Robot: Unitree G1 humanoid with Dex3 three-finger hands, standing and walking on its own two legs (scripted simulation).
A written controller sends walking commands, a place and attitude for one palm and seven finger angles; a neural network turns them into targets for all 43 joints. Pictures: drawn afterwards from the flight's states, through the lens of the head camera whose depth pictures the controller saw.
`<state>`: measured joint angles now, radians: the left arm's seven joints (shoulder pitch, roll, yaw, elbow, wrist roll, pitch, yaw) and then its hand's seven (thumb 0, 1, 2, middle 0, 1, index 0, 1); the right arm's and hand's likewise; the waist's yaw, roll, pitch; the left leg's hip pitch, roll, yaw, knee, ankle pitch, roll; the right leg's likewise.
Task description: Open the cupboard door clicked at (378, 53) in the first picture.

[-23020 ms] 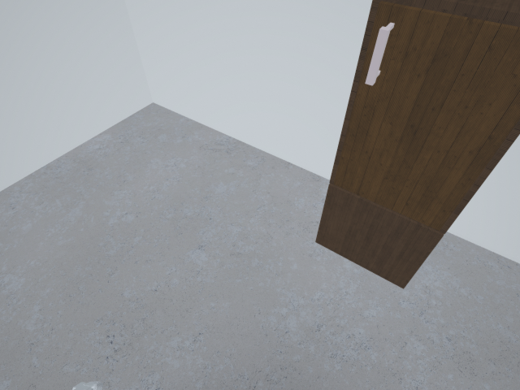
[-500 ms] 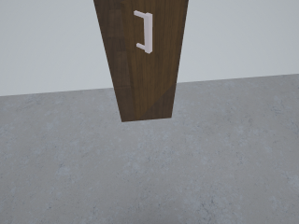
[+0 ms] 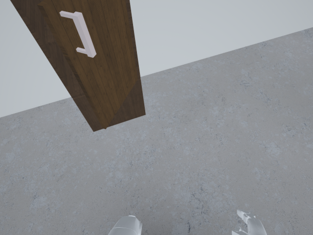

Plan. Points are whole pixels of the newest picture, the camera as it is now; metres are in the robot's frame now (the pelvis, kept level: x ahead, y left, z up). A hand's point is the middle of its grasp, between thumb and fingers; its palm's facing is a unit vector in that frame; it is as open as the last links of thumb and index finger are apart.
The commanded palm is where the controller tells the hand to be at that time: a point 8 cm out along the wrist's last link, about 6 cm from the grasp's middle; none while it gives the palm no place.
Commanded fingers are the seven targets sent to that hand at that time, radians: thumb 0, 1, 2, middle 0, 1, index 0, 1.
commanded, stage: walk to a spot facing it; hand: left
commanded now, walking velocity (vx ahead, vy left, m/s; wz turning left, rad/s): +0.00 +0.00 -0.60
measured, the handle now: (79, 35) +0.60 +0.29 +0.15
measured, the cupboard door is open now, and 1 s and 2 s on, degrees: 47 47 47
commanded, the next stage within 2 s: none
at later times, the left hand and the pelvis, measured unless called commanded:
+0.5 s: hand (97, 204) +0.20 +0.22 -0.16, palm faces -0.31 -0.92 -0.25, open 7.4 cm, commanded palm none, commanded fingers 0.00 0.90 0.90 -0.20 -0.30 -0.20 -0.30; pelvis +0.02 +0.04 +0.00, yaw -19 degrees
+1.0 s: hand (126, 183) +0.27 +0.14 -0.19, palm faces -0.57 -0.81 -0.16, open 7.4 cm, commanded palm none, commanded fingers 0.00 0.90 0.90 -0.20 -0.30 -0.20 -0.30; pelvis +0.13 +0.01 -0.01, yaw -37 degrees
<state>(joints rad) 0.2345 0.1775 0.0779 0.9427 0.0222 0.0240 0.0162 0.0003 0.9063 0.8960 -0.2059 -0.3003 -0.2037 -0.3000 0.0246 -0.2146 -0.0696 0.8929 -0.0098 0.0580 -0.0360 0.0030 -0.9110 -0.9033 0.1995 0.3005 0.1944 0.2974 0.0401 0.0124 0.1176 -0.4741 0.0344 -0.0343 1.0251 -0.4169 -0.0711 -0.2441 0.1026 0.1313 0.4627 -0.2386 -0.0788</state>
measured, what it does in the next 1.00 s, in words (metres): walks ahead, turning right: left foot, then right foot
